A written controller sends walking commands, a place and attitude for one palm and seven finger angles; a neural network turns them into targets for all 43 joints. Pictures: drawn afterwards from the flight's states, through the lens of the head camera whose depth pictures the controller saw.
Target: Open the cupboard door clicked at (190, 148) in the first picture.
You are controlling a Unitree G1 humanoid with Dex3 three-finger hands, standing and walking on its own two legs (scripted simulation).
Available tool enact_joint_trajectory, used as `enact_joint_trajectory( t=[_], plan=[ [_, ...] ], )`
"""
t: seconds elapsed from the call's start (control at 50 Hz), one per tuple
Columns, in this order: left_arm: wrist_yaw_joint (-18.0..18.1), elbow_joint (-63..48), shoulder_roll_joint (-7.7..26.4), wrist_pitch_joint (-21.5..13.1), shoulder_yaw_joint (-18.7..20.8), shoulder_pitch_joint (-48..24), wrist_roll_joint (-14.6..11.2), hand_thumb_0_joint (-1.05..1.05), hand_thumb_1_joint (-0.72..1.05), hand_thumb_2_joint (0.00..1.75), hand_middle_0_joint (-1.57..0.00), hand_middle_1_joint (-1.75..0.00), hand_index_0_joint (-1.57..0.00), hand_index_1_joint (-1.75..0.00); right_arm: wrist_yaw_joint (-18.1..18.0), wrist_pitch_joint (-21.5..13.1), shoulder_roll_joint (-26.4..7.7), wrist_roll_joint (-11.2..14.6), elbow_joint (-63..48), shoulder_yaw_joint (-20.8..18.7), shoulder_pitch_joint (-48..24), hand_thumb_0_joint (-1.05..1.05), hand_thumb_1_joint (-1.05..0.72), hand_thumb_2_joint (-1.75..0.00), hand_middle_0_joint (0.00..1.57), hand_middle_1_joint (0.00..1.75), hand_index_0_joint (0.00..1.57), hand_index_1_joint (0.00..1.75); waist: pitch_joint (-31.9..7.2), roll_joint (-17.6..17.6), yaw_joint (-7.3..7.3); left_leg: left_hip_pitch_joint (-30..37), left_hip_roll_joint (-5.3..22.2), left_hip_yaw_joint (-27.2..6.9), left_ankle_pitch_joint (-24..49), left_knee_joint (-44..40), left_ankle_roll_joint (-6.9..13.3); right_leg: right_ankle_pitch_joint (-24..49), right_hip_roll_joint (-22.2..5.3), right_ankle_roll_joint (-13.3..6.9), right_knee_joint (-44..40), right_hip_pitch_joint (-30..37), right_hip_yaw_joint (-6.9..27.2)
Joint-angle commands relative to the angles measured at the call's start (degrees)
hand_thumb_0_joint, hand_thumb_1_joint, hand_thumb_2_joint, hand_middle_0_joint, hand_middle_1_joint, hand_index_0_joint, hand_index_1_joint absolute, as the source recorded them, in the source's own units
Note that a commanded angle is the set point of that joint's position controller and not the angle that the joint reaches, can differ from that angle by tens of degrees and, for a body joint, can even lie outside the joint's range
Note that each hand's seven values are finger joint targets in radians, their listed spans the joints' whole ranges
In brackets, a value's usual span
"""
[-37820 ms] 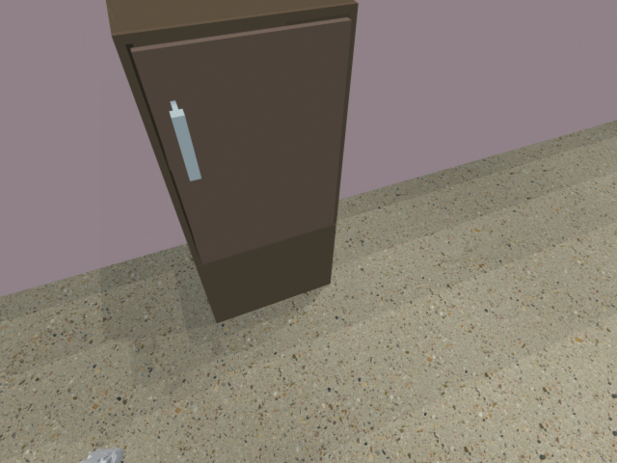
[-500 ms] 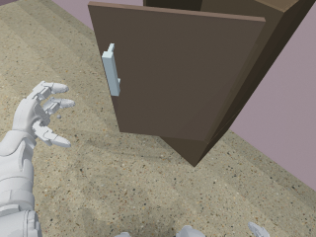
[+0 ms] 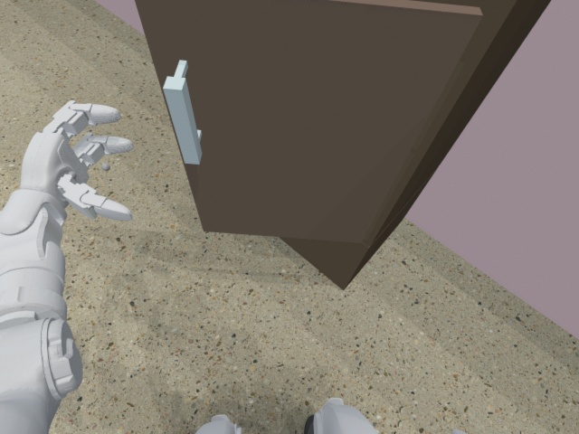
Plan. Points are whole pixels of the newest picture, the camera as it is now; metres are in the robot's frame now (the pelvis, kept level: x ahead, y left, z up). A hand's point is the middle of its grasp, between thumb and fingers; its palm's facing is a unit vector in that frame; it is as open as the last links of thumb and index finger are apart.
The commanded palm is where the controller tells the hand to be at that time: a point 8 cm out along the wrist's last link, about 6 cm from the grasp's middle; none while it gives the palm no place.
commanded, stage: move the hooked fingers beside the handle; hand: left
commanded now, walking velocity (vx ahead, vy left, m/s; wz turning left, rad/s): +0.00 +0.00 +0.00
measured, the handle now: (188, 115) +0.56 +0.14 +0.08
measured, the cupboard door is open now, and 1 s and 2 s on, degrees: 39 39 39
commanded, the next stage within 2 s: slide the fingers in behind the handle in 1.22 s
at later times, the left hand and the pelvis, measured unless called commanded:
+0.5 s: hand (134, 124) +0.52 +0.20 +0.09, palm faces -0.11 -0.99 +0.01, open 14.0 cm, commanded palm +0.50 +0.26 +0.08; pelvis +0.00 +0.01 -0.01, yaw -2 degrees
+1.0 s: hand (138, 133) +0.52 +0.20 +0.07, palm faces -0.11 -0.99 -0.01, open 14.0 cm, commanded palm +0.50 +0.25 +0.08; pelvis +0.01 +0.01 -0.01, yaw -1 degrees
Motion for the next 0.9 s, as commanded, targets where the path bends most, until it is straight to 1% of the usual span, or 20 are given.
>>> enact_joint_trajectory(
  t=[0.0, 0.04, 0.1, 0.14, 0.18, 0.22, 0.28, 0.3, 0.38, 0.42, 0.48, 0.56, 0.58, 0.6, 0.64, 0.68, 0.72, 0.78, 0.84, 0.88],
  plan=[
    [0.1, -7.9, 16.6, -3.1, 2.3, -26.9, -1.0, 0.00, -0.50, 0.30, -0.30, -1.20, -0.30, -1.20, -0.7, -0.7, -10.4, -0.1, -3.3, -3.5, 7.3, 0.00, -0.90, -0.90, 0.20, 0.30, 0.20, 0.30, -21.6, 6.2, -0.98, 8.3, -1.3, -2.8, 20.9, -5.5, 0.3, 16.3, 2.1, -0.9, -3.0, 12.9, 2.7],
    [0.6, -6.8, 17.7, -3.0, 2.8, -27.3, -0.3, 0.00, -0.50, 0.30, -0.30, -1.20, -0.30, -1.20, -0.6, -0.2, -10.6, -0.2, -3.3, -3.6, 7.8, 0.00, -0.90, -0.90, 0.20, 0.30, 0.20, 0.30, -21.7, 5.2, -1.18, 7.4, -1.2, -3.0, 20.6, -5.3, 0.4, 16.0, 2.2, -0.9, -2.8, 12.6, 2.7],
    [1.0, -7.1, 18.3, -3.6, 2.7, -30.2, 0.3, 0.00, -0.50, 0.30, -0.30, -1.20, -0.30, -1.20, -0.4, 0.4, -10.6, -0.4, -3.1, -3.5, 8.9, 0.00, -0.90, -0.90, 0.20, 0.30, 0.20, 0.30, -24.6, 8.0, -1.46, 9.4, -1.1, -3.4, 22.9, -4.5, 0.2, 16.5, 2.4, -1.1, -2.0, 11.4, 2.6],
    [1.6, -6.0, 17.7, -3.5, 2.3, -33.0, 0.4, 0.00, -0.50, 0.30, -0.30, -1.20, -0.30, -1.20, -0.3, 0.6, -10.6, -0.5, -2.6, -3.5, 9.3, 0.00, -0.90, -0.90, 0.20, 0.30, 0.20, 0.30, -23.3, 7.0, -2.64, 8.7, -0.9, -3.5, 21.8, -4.1, 0.3, 15.5, 2.5, -0.8, -2.2, 9.9, 2.6],
    [1.9, -6.3, 21.3, -3.8, 4.5, -33.8, 1.1, 0.00, -0.50, 0.30, -0.30, -1.20, -0.30, -1.20, -0.3, 1.0, -11.1, -0.7, -2.8, -3.5, 10.4, 0.00, -0.90, -0.90, 0.20, 0.30, 0.20, 0.30, -26.4, 8.2, -2.02, 9.1, -0.9, -3.6, 23.4, -3.9, 0.2, 16.6, 2.7, -1.0, -1.6, 11.3, 2.7],
    [2.2, -4.2, 18.8, -3.3, 2.2, -35.6, 1.6, 0.00, -0.50, 0.30, -0.30, -1.20, -0.30, -1.20, -0.2, 1.3, -10.8, -0.7, -2.4, -3.3, 10.6, 0.00, -0.90, -0.90, 0.20, 0.30, 0.20, 0.30, -24.0, 7.5, -3.44, 8.2, -0.8, -3.6, 22.0, -3.5, 0.4, 15.4, 2.7, -0.8, -1.9, 9.0, 2.5],
    [3.0, -2.2, 21.3, -2.8, 2.9, -38.3, 2.9, 0.00, -0.50, 0.30, -0.30, -1.20, -0.30, -1.20, -0.1, 1.7, -11.3, -1.0, -2.1, -3.1, 11.9, 0.00, -0.90, -0.90, 0.20, 0.30, 0.20, 0.30, -23.8, 8.4, -4.09, 7.8, -0.6, -4.1, 21.5, -3.3, 0.3, 14.0, 2.9, -0.9, -1.5, 7.3, 2.3],
    [3.3, -2.9, 20.3, -2.9, 2.3, -40.2, 2.8, 0.00, -0.50, 0.30, -0.30, -1.20, -0.30, -1.20, 0.0, 1.7, -11.2, -1.1, -2.1, -3.2, 12.0, 0.00, -0.90, -0.90, 0.20, 0.30, 0.20, 0.30, -24.8, 9.3, -4.55, 8.1, -0.7, -4.1, 21.6, -2.9, 0.3, 14.3, 2.9, -0.8, -1.5, 7.0, 2.5],
    [3.9, -3.0, 24.1, -3.3, 5.4, -40.1, 3.6, 0.00, -0.50, 0.30, -0.30, -1.20, -0.30, -1.20, 0.3, 2.4, -11.5, -1.7, -2.0, -3.3, 14.2, 0.00, -0.90, -0.90, 0.20, 0.30, 0.20, 0.30, -30.3, 10.3, -3.90, 10.7, -0.3, -4.5, 27.9, -1.6, -0.1, 18.1, 3.3, -1.0, -0.3, 8.0, 2.3],
    [3.8, -0.8, 21.6, -2.5, 4.0, -38.6, 3.8, 0.00, -0.50, 0.30, -0.30, -1.20, -0.30, -1.20, 0.7, 2.8, -11.1, -1.7, -2.3, -3.3, 14.2, 0.00, -0.90, -0.90, 0.20, 0.30, 0.20, 0.30, -27.7, 9.6, -4.17, 8.6, -0.3, -3.9, 26.5, -1.5, 0.1, 18.2, 3.3, -0.9, -0.8, 7.8, 2.2],
    [3.6, 0.5, 24.5, -1.6, 6.0, -33.7, 4.3, 0.00, -0.50, 0.30, -0.30, -1.20, -0.30, -1.20, 0.9, 3.8, -11.6, -1.7, -3.7, -3.0, 14.6, 0.00, -0.90, -0.90, 0.20, 0.30, 0.20, 0.30, -26.8, 7.4, -2.89, 5.7, -0.5, -3.4, 26.3, -2.2, 0.3, 19.5, 3.5, -1.0, -0.5, 10.4, 2.3],
    [3.6, -4.0, 22.4, -2.6, 5.2, -34.2, 3.4, 0.00, -0.50, 0.30, -0.30, -1.20, -0.30, -1.20, 1.1, 4.6, -11.2, -1.7, -4.8, -3.4, 14.5, 0.00, -0.90, -0.90, 0.20, 0.30, 0.20, 0.30, -27.7, 9.1, -2.97, 7.8, -0.4, -3.3, 27.0, -2.2, 0.4, 19.3, 3.7, -1.1, -0.5, 9.5, 2.1],
    [3.6, -5.3, 23.8, -2.9, 6.3, -35.4, 3.3, 0.00, -0.50, 0.30, -0.30, -1.20, -0.30, -1.20, 1.2, 4.7, -11.3, -1.7, -4.4, -3.6, 14.6, 0.00, -0.90, -0.90, 0.20, 0.30, 0.20, 0.30, -29.1, 10.0, -2.89, 8.9, -0.3, -3.1, 27.1, -2.0, 0.3, 19.5, 3.8, -0.9, -0.8, 9.8, 2.4],
    [3.7, -4.8, 24.8, -3.0, 7.4, -34.8, 3.1, 0.00, -0.50, 0.30, -0.30, -1.20, -0.30, -1.20, 1.1, 4.8, -11.3, -1.7, -4.5, -3.6, 14.5, 0.00, -0.90, -0.90, 0.20, 0.30, 0.20, 0.30, -28.9, 8.7, -2.79, 8.0, -0.4, -3.1, 26.5, -1.9, 0.4, 19.7, 3.8, -0.9, -0.9, 10.7, 2.5],
    [3.7, -5.2, 23.0, -3.2, 5.3, -37.3, 3.1, 0.00, -0.50, 0.30, -0.30, -1.20, -0.30, -1.20, 1.0, 4.7, -11.1, -1.5, -4.1, -3.5, 14.3, 0.00, -0.90, -0.90, 0.20, 0.30, 0.20, 0.30, -27.1, 7.5, -4.11, 6.8, -0.4, -3.0, 24.4, -2.1, 0.7, 18.8, 3.8, -0.6, -1.4, 10.3, 2.6],
    [3.7, -6.4, 23.5, -3.8, 5.3, -37.9, 3.7, 0.00, -0.50, 0.30, -0.30, -1.20, -0.30, -1.20, 0.8, 4.8, -11.0, -1.6, -3.5, -3.5, 14.5, 0.00, -0.90, -0.90, 0.20, 0.30, 0.20, 0.30, -28.8, 12.1, -3.57, 10.7, -0.3, -3.5, 27.0, -2.0, 0.3, 18.7, 3.8, -0.9, -0.9, 8.5, 2.4],
    [3.7, -6.2, 19.6, -3.6, 2.9, -37.7, 3.3, 0.00, -0.50, 0.30, -0.30, -1.20, -0.30, -1.20, 1.0, 4.5, -10.6, -1.6, -2.9, -3.6, 14.2, 0.00, -0.90, -0.90, 0.20, 0.30, 0.20, 0.30, -28.1, 12.8, -4.18, 12.8, 0.0, -3.9, 28.7, -1.5, 0.0, 18.1, 3.8, -0.9, -1.1, 5.8, 1.9],
    [3.7, -5.4, 19.0, -3.1, 2.7, -36.7, 2.9, 0.00, -0.50, 0.30, -0.30, -1.20, -0.30, -1.20, 0.9, 4.6, -10.8, -1.6, -2.6, -3.6, 14.4, 0.00, -0.90, -0.90, 0.20, 0.30, 0.20, 0.30, -28.7, 11.8, -4.20, 14.0, 0.2, -4.4, 31.6, -1.5, -0.1, 19.0, 3.9, -0.9, -1.0, 5.8, 1.6],
    [4.3, -3.0, 16.8, -1.8, 1.2, -36.7, 3.0, 0.00, -0.50, 0.30, -0.30, -1.20, -0.30, -1.20, 1.2, 4.7, -10.7, -1.6, -2.4, -3.5, 14.0, 0.00, -0.90, -0.90, 0.20, 0.30, 0.20, 0.30, -24.9, 10.0, -4.89, 11.3, 0.1, -4.2, 29.4, -1.4, 0.1, 18.4, 3.8, -0.8, -1.1, 4.8, 1.4],
    [4.8, -4.4, 19.6, -2.3, 3.2, -36.4, 3.4, 0.00, -0.50, 0.30, -0.30, -1.20, -0.30, -1.20, 1.1, 5.0, -10.9, -1.7, -2.9, -3.5, 14.2, 0.00, -0.90, -0.90, 0.20, 0.30, 0.20, 0.30, -27.4, 10.1, -3.88, 12.0, 0.1, -4.4, 31.8, -1.3, -0.1, 20.0, 3.8, -1.0, -0.4, 6.5, 1.5]
  ],
)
